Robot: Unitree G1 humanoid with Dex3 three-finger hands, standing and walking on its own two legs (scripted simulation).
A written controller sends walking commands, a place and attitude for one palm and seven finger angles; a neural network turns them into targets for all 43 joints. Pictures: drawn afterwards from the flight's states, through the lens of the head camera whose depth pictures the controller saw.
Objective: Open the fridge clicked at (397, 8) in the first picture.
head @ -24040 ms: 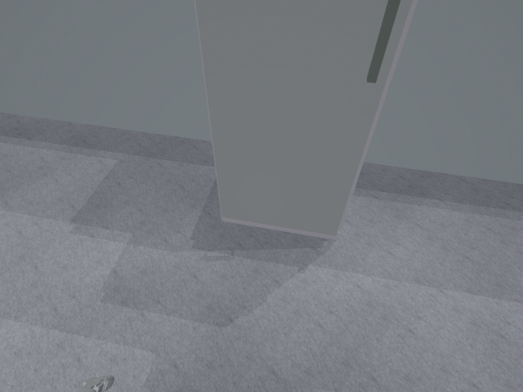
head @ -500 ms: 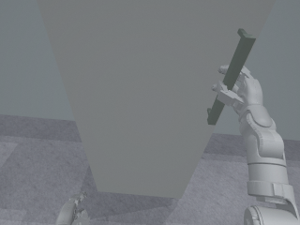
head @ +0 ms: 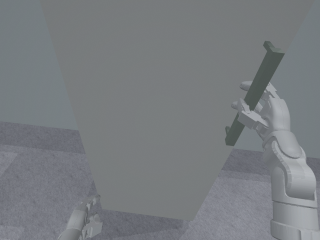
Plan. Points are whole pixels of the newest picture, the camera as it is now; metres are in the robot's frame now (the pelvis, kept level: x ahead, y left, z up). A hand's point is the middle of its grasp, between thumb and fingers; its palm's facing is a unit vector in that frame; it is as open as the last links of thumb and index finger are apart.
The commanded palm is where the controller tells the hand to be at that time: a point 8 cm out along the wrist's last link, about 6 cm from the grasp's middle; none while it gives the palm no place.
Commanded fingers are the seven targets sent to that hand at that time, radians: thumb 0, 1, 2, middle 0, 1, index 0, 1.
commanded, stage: pull the door a little, standing still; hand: right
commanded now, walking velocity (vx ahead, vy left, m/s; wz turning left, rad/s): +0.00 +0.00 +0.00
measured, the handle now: (246, 100) +0.41 -0.16 +0.21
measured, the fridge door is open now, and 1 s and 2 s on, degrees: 1 27 55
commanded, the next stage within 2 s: walk backward, drawing the door open in 0.14 s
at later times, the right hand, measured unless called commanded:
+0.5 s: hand (244, 154) +0.24 -0.12 +0.20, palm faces +0.07 +0.97 -0.23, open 7.0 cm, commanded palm +0.20 -0.17 +0.20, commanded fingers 0.00 -0.90 -0.90 0.45 1.40 0.45 1.40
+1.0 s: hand (225, 199) +0.16 -0.07 +0.19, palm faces +0.22 +0.94 -0.27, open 7.6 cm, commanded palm +0.11 -0.12 +0.20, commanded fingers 0.00 -0.90 -0.90 0.45 1.40 0.45 1.40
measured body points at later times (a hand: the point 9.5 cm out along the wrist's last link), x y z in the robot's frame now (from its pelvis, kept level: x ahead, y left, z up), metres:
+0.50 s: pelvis +0.01 +0.01 +0.01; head +0.03 +0.04 +0.45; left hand +0.23 +0.22 -0.07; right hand +0.23 -0.17 +0.22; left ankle -0.06 +0.10 -0.72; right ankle -0.04 -0.13 -0.73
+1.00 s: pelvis -0.09 +0.09 -0.01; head -0.04 +0.09 +0.44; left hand +0.11 +0.29 -0.11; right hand +0.14 -0.12 +0.21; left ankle -0.03 +0.10 -0.74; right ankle -0.14 -0.02 -0.73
